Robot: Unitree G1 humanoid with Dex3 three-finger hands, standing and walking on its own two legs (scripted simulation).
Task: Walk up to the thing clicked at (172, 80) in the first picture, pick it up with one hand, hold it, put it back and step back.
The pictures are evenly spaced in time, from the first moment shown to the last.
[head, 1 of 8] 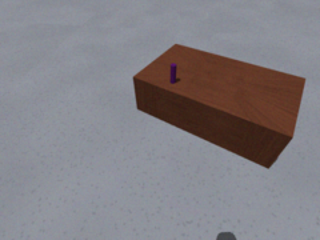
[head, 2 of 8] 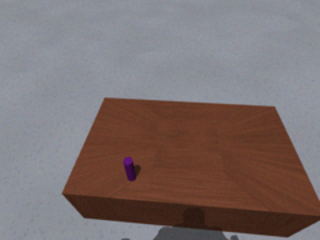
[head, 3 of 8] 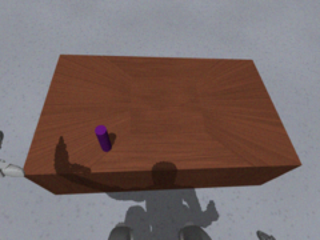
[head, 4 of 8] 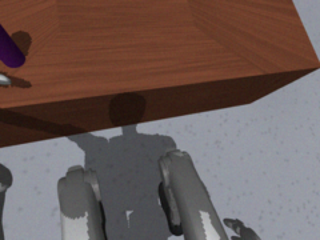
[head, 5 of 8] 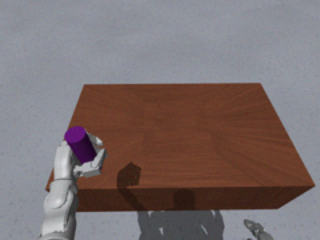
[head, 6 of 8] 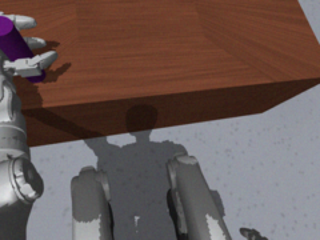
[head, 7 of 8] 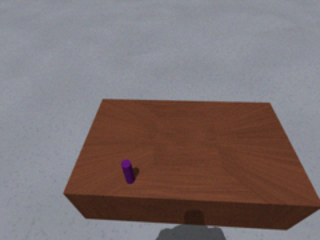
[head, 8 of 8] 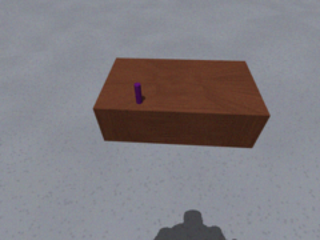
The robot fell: no
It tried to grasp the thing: yes
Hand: left
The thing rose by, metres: 0.37
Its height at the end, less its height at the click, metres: +0.00
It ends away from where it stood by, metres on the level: 0.03
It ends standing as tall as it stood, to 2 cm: yes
